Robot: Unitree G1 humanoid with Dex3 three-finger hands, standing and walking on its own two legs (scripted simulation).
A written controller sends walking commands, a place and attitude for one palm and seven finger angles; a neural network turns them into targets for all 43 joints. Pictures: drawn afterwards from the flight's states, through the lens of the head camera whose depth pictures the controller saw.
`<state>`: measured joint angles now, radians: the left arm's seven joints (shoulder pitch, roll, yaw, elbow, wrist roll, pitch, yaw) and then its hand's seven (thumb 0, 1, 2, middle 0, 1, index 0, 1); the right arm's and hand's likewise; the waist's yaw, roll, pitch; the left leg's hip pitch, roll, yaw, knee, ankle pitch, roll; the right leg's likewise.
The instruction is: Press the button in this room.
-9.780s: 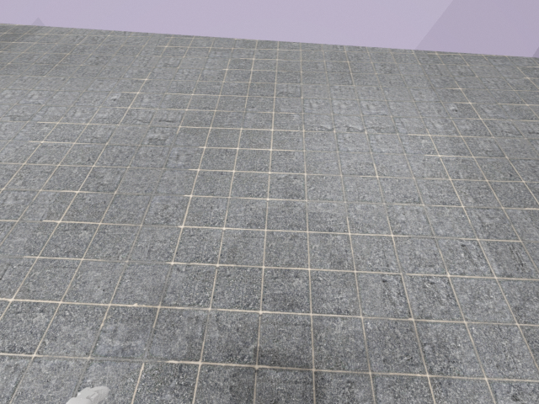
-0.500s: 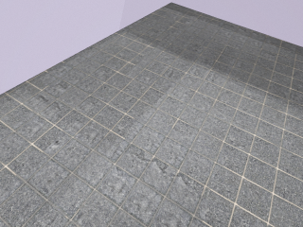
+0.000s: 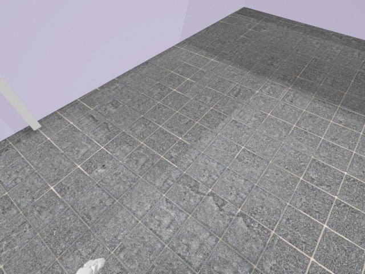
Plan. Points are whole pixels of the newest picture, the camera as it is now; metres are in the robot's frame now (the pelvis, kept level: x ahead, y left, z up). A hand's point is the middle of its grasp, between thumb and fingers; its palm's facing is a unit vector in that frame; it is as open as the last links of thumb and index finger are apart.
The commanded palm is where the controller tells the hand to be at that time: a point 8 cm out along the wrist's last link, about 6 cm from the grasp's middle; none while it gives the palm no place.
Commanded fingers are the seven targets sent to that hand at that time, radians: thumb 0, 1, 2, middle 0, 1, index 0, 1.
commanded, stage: turn or walk to find it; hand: left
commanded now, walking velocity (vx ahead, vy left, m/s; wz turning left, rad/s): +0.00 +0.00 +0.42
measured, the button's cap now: out of the picture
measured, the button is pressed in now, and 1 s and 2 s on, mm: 0 0 0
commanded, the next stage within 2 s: stand and wait in 0.94 s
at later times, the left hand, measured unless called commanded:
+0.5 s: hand out of the picture -0.06 +0.24 -0.18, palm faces +0.29 -0.92 -0.25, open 7.4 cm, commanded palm none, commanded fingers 0.00 0.90 0.90 -0.20 -0.30 -0.20 -0.30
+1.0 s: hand out of the picture -0.03 +0.20 -0.14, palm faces +0.44 -0.85 -0.28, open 7.4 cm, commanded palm none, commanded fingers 0.00 0.90 0.90 -0.20 -0.30 -0.20 -0.30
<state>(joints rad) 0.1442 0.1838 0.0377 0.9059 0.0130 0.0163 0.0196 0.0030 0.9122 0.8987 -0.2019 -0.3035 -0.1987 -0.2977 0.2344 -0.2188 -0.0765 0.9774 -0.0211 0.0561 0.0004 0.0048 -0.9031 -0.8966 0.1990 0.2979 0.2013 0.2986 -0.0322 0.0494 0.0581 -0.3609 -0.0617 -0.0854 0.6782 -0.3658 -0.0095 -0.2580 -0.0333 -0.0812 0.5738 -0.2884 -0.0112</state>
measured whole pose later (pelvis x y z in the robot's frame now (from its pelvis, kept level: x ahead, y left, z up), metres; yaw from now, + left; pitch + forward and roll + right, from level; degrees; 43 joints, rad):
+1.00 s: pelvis -0.04 -0.01 +0.00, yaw +26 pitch -1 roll +2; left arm 0.18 0.16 0.03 0.90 0.01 0.02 0.02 0.00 0.91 0.90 -0.20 -0.30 -0.20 -0.30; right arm 0.24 -0.24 -0.09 0.99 -0.03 0.08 0.01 0.01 -0.91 -0.90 0.20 0.30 0.20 0.30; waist -0.02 0.05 0.05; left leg -0.46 -0.05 -0.05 1.04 -0.43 -0.02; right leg -0.24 -0.06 -0.12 0.56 -0.30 -0.03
